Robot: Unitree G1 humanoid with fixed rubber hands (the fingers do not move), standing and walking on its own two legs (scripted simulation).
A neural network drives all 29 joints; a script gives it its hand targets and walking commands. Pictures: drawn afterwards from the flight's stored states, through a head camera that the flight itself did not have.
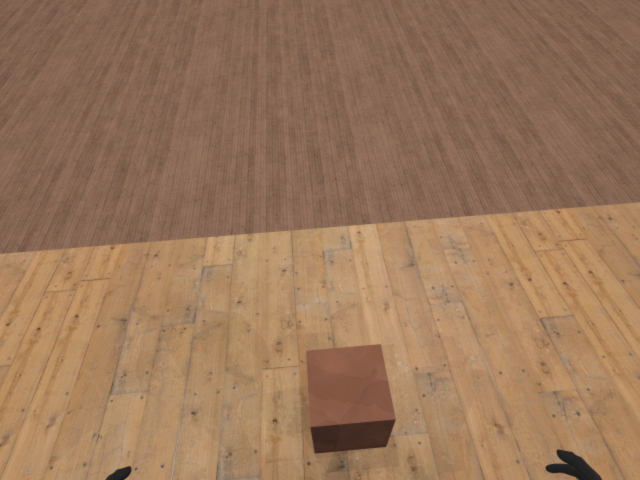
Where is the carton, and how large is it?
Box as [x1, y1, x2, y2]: [306, 344, 395, 453]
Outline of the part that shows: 380,344 306,351 310,427 315,453 379,447 386,445 395,418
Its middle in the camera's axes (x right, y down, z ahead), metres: +0.08 +0.46 +1.10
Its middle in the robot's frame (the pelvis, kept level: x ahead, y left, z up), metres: +0.45 -0.04 -0.66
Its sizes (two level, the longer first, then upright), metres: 0.210 0.200 0.250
